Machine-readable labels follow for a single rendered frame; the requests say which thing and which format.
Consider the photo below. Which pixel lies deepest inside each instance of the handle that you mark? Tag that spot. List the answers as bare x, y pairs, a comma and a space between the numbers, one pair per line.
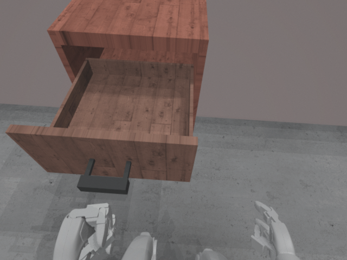
90, 183

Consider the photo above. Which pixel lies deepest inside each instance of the robot right hand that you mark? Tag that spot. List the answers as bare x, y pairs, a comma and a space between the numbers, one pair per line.
276, 239

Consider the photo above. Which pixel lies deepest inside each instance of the left robot thigh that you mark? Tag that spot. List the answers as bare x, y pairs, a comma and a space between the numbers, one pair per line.
142, 248

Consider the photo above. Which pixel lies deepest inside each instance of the robot left hand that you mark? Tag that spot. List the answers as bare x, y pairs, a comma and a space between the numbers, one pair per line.
94, 225

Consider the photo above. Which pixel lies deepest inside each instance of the drawer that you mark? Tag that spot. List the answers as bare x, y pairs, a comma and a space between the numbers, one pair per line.
117, 111

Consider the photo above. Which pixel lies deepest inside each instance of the cabinet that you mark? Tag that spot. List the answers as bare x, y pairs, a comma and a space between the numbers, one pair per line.
170, 31

